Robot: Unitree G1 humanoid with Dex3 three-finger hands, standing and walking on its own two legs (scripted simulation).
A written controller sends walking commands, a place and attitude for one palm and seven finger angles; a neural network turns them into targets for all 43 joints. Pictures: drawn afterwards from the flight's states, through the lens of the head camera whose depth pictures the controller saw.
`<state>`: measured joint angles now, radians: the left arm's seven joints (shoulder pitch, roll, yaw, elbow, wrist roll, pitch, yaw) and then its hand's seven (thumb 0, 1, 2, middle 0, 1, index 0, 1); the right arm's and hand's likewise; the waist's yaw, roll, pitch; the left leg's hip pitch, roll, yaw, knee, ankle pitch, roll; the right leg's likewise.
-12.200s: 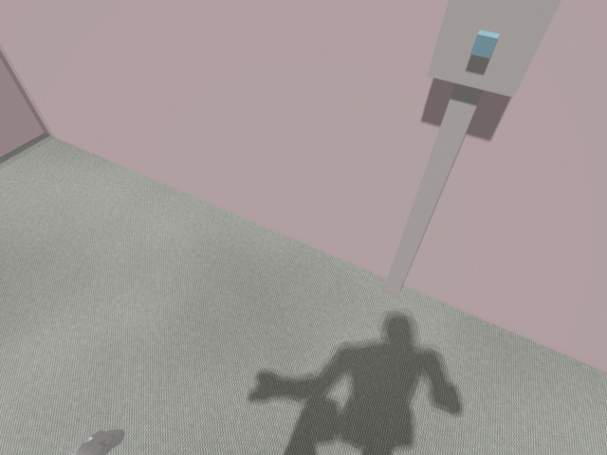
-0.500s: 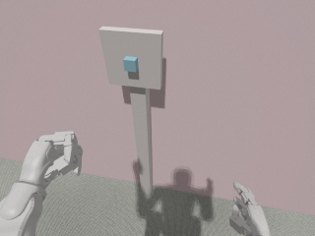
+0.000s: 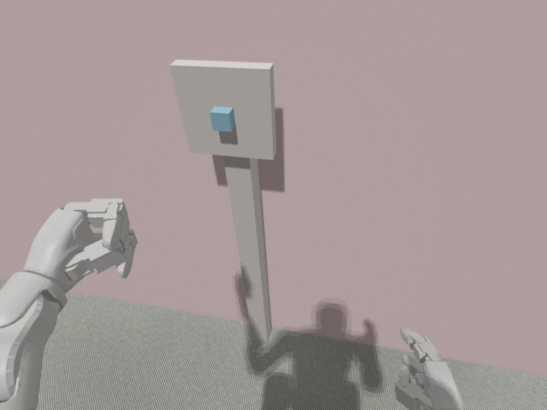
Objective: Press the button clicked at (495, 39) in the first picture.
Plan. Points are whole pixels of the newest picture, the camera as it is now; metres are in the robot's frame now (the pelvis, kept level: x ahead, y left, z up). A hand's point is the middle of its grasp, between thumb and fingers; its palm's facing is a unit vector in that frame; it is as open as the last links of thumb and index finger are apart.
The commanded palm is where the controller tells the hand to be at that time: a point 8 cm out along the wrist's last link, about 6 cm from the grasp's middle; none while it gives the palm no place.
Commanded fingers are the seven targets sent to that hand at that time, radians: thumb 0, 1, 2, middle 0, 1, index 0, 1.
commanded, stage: raise the hand and make a fist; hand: left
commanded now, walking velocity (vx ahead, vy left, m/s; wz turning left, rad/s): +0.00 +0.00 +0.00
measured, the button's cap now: (223, 118) +0.55 +0.16 +0.20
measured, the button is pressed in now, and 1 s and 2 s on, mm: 0 0 0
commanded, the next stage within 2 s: aim a knuckle at the button in 0.24 s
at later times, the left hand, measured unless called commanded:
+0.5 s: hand (148, 233) +0.26 +0.19 +0.19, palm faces -0.05 -0.99 -0.11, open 3.1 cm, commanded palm +0.25 +0.23 +0.19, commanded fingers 0.00 0.90 0.90 -1.30 -1.50 -1.30 -1.50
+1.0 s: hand (186, 201) +0.35 +0.17 +0.17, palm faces -0.07 -1.00 -0.06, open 3.1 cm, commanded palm +0.33 +0.21 +0.18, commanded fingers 0.00 0.90 0.90 -1.30 -1.50 -1.30 -1.50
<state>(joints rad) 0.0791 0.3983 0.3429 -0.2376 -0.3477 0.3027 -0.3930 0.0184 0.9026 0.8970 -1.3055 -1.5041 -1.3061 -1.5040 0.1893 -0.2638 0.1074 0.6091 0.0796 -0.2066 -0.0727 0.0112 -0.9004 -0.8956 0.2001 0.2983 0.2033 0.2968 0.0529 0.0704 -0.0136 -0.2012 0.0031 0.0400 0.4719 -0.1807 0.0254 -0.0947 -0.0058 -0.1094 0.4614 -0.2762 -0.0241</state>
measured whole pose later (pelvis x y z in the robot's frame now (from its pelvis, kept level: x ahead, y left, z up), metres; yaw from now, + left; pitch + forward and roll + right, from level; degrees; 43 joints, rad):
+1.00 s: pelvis +0.03 -0.01 +0.00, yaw -1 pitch -3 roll +0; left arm -0.21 0.31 0.22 0.06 -0.25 0.24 -0.26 0.02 0.90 0.90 -1.31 -1.50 -1.31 -1.50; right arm 0.19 -0.26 0.07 0.63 0.08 -0.17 -0.08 0.01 -0.90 -0.90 0.20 0.30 0.20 0.30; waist 0.03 0.05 -0.01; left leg -0.22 0.00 0.05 0.49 -0.23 0.02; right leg -0.12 -0.01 -0.09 0.49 -0.33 -0.03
